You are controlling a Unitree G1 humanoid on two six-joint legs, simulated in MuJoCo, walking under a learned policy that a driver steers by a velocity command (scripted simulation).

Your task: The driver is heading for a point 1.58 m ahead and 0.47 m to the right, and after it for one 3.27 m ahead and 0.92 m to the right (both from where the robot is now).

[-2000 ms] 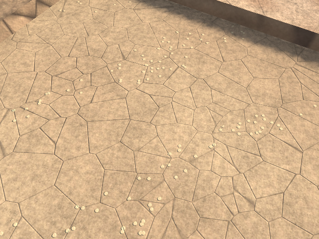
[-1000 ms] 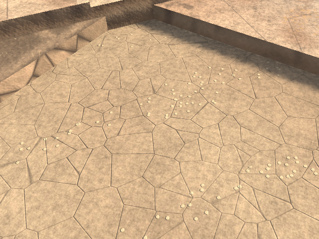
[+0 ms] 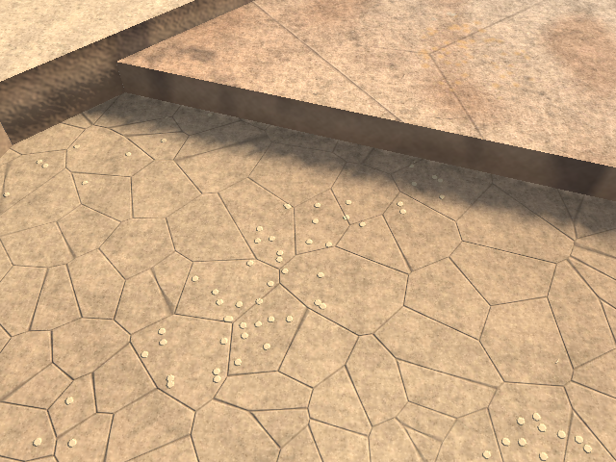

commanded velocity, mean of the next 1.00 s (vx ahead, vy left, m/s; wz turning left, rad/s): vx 0.50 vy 0.00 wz -0.56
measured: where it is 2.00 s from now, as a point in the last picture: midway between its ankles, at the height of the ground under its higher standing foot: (464, 259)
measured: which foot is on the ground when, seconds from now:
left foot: up 0.00-0.40, down 0.42-0.96, up 0.98-1.00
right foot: down 0.00-0.42, up 0.44-0.92, down 0.94-1.00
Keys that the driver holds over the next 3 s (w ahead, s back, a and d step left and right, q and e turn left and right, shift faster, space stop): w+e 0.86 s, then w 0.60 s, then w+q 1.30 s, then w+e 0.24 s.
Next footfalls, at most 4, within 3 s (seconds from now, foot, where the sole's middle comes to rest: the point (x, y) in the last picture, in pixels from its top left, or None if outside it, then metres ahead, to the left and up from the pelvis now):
0.42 left None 0.43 0.10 -0.76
0.94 right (418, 402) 0.58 -0.22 -0.76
1.50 left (417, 267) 0.94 -0.26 -0.76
2.00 right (517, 231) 1.05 -0.55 -0.76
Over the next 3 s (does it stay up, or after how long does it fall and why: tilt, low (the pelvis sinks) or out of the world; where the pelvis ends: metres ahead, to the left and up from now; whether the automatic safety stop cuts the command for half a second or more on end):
stays up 1.52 -0.37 0.14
